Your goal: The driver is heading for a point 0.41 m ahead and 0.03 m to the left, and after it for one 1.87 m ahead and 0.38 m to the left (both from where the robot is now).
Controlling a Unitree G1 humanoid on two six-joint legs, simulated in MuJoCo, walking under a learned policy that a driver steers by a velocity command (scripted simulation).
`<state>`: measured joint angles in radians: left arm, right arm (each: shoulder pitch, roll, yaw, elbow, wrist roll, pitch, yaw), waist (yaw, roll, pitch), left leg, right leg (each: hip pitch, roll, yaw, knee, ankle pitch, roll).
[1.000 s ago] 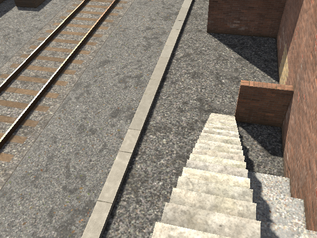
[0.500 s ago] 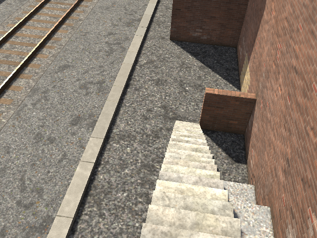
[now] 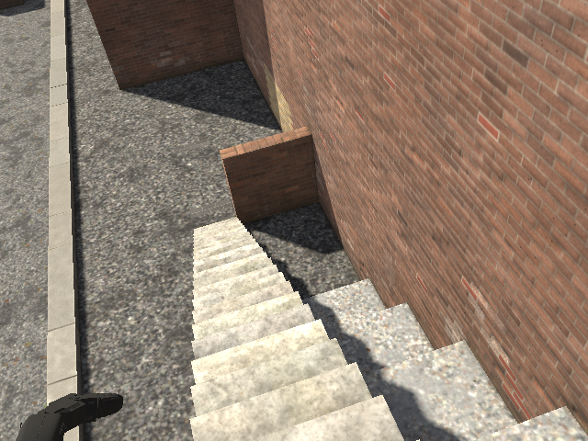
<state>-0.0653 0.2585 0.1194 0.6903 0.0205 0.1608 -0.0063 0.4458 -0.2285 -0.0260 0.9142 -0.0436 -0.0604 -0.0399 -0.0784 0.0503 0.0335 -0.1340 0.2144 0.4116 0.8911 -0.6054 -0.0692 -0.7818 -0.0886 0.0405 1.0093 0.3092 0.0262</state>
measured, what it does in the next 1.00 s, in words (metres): goes down: right foot 0.19 m lower, then left foot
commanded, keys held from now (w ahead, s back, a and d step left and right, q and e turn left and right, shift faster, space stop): e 0.06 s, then w+e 0.06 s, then w+q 0.88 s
